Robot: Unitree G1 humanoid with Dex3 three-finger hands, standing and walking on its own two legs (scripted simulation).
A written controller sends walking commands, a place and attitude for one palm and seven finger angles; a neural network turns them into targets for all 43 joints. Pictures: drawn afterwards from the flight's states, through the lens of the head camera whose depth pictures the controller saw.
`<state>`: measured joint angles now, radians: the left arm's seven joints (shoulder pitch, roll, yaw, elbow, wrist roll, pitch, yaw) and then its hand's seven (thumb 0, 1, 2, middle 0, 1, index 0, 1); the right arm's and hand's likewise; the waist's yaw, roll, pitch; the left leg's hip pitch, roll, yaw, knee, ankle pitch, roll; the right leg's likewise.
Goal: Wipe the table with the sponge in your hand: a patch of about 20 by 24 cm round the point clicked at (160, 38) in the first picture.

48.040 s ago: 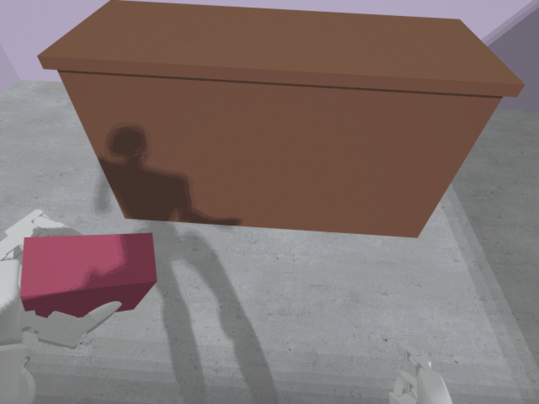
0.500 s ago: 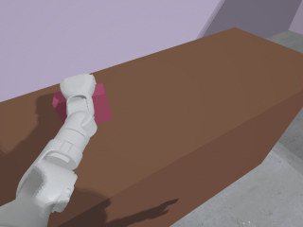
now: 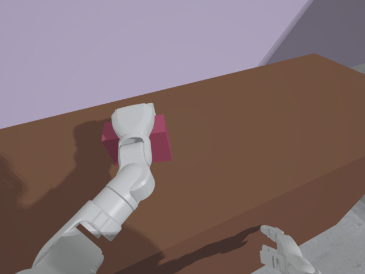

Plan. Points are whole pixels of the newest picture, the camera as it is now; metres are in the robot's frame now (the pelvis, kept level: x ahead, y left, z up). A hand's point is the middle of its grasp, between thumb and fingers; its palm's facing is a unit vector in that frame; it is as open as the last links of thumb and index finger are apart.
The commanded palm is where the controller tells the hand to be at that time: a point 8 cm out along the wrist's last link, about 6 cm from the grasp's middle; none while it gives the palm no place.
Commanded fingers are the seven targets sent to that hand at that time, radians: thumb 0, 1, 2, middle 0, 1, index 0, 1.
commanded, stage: wipe back along the third lane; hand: left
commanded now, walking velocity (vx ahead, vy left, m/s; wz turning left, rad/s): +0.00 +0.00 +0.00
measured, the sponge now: (141, 147) +0.38 +0.15 +0.10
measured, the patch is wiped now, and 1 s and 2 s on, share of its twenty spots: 0.90 0.90 0.90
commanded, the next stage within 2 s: slide back across to the middle lane in 0.86 s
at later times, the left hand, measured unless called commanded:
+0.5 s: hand (149, 147) +0.33 +0.12 +0.15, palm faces +0.24 -0.17 -0.96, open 9.8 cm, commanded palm +0.27 +0.10 +0.17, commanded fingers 0.00 0.10 1.30 -1.20 -1.60 -1.20 -1.60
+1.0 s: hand (163, 165) +0.28 +0.08 +0.16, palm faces +0.28 -0.29 -0.91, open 9.7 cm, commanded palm +0.22 +0.08 +0.18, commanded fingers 0.00 0.10 1.30 -1.20 -1.60 -1.20 -1.60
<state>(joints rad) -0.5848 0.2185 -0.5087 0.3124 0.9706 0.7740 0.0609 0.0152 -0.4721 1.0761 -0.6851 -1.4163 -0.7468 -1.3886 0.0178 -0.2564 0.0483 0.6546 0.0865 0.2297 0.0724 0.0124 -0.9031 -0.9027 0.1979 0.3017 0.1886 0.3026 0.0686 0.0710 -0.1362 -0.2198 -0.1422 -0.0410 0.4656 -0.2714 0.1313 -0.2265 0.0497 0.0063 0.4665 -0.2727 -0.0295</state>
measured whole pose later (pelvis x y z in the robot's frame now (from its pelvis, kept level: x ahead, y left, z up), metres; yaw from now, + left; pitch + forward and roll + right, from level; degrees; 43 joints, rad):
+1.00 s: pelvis -0.02 -0.07 +0.00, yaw -3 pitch -2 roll +1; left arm -0.15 0.30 -0.37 -0.25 0.88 0.74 0.09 0.03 -0.47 1.07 -0.67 -1.43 -0.75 -1.38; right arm -0.03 -0.26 0.08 0.59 0.10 0.29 0.06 0.01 -0.90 -0.90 0.20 0.30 0.20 0.30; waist 0.07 0.09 -0.10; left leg -0.17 -0.06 -0.01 0.50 -0.29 0.04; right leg -0.19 0.13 0.02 0.49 -0.25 -0.12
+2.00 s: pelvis -0.01 -0.12 -0.01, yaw -9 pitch +1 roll +3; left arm 0.05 0.58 0.04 -0.22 0.78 0.55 -0.07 -0.03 -0.51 1.08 -0.73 -1.38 -0.80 -1.33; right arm -0.02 -0.27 0.07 0.65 0.06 0.08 -0.07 0.02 -0.90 -0.90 0.20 0.30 0.20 0.30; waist 0.13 0.10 -0.08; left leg -0.29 -0.09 -0.10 0.64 -0.30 0.04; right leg -0.26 0.21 0.09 0.55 -0.27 -0.15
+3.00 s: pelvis -0.07 -0.13 -0.01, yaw -5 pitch +4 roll +3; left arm -0.63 0.67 0.02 0.80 0.93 0.23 -0.09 0.01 -0.53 1.10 -0.74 -1.36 -0.81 -1.33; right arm 0.17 -0.31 0.04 0.72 0.06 0.09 -0.09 0.01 -0.90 -0.90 0.20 0.30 0.20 0.30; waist 0.00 0.06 -0.09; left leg -0.45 -0.07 -0.11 0.64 -0.36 0.04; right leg -0.41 0.19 0.02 0.53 -0.18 -0.15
